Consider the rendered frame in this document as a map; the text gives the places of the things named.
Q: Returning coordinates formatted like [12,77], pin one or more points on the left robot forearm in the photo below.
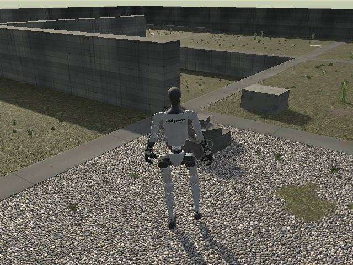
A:
[149,146]

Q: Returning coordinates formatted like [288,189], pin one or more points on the robot left upper arm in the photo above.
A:
[155,126]

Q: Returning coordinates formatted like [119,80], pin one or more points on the robot right upper arm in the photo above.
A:
[196,125]

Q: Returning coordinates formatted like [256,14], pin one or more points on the robot torso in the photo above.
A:
[176,133]

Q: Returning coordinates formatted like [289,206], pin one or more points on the left robot hand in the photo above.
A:
[152,155]

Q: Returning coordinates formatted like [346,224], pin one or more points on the right robot forearm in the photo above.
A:
[205,145]

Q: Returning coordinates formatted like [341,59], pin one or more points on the left robot foot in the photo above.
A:
[171,223]

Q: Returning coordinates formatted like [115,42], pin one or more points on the right robot hand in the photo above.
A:
[208,157]

